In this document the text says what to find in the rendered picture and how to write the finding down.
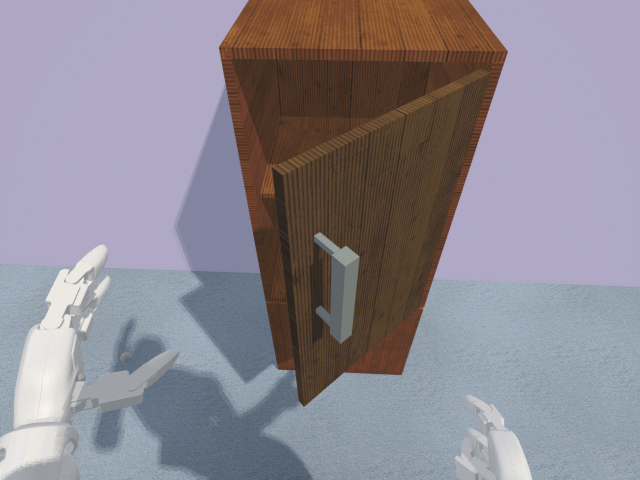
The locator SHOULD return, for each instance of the cupboard door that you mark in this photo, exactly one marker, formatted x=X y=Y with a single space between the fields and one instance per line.
x=384 y=190

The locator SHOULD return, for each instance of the robot left hand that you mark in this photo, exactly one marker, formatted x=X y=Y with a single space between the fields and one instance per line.
x=46 y=389

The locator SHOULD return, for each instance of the handle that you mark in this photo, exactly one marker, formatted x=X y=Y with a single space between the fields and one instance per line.
x=344 y=274

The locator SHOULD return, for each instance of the robot right hand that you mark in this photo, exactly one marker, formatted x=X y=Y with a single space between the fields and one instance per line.
x=501 y=452

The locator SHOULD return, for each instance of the left robot forearm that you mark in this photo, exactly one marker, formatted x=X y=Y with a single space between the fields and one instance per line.
x=41 y=451

